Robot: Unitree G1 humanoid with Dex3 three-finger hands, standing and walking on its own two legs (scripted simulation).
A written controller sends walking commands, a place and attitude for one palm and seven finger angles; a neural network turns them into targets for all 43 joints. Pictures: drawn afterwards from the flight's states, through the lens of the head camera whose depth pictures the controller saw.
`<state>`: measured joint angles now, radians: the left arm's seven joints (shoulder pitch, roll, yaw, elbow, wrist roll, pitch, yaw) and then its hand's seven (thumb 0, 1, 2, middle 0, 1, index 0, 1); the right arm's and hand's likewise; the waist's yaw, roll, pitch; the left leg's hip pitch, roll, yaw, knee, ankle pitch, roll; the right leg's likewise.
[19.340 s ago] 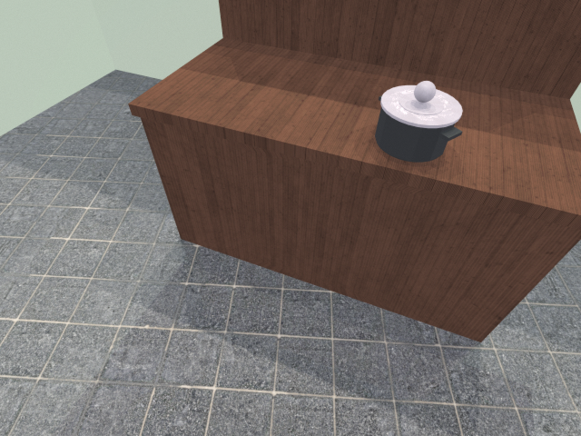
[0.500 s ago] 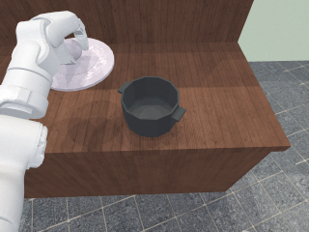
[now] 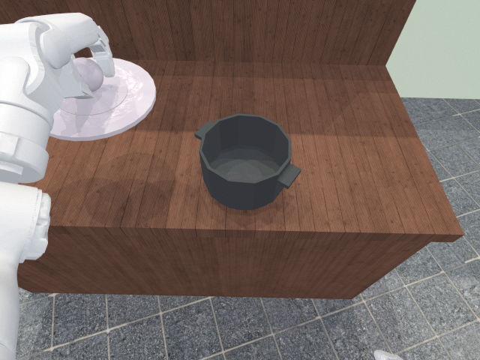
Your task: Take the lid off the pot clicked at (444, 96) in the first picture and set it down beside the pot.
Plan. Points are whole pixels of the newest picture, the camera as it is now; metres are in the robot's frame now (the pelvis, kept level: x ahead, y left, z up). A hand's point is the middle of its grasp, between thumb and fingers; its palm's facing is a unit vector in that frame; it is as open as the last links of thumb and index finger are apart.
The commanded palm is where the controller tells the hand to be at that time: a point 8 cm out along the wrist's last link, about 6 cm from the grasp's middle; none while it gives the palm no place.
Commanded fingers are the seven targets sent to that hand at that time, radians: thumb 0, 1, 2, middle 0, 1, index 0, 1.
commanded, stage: move the lid sideways beside the pot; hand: left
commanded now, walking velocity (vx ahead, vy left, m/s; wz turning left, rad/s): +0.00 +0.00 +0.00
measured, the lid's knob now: (85, 75) +0.50 +0.26 +0.19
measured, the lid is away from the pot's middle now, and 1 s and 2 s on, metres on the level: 0.26 0.25 0.25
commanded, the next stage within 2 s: lower the lid onto the table in 0.08 s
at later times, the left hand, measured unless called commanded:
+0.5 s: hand (96, 78) +0.50 +0.24 +0.18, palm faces -0.31 -0.09 -0.94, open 7.9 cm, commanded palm +0.49 +0.24 +0.27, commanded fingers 0.00 0.58 1.04 -0.85 -1.01 -0.85 -1.00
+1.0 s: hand (96, 108) +0.47 +0.25 +0.15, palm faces -0.37 -0.06 -0.93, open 7.9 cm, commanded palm +0.49 +0.24 +0.23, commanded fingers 0.00 0.58 1.04 -0.85 -1.01 -0.85 -1.00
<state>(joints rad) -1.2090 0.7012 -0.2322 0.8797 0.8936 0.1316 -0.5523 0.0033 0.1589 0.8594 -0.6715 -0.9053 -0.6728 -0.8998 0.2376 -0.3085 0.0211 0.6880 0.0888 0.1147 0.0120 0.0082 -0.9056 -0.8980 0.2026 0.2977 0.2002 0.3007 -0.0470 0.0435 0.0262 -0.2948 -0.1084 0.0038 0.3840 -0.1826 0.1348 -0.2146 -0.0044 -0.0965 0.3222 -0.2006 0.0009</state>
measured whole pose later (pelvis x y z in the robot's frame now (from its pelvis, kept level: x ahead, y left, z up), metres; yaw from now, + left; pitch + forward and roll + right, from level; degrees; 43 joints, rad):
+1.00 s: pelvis +0.00 -0.01 +0.00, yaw +2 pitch +7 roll -2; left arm -1.13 0.66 -0.23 0.89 0.89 0.05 -0.49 0.00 0.16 0.86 -0.67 -0.90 -0.67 -0.90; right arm 0.23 -0.30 0.01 0.69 0.08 0.12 0.02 0.01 -0.91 -0.90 0.20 0.30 0.20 0.30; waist -0.05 0.03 0.03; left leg -0.35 -0.11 -0.03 0.42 -0.20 0.13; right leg -0.26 0.01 -0.06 0.35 -0.22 0.00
